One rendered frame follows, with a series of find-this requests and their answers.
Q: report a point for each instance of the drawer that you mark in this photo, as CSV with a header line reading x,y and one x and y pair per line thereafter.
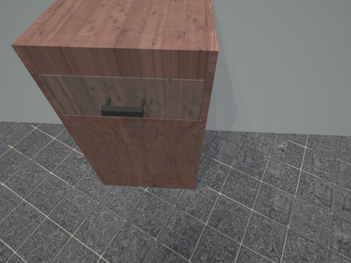
x,y
171,98

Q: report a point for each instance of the cabinet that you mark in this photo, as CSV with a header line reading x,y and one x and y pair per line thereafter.
x,y
129,38

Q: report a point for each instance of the handle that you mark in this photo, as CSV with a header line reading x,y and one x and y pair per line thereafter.
x,y
122,111

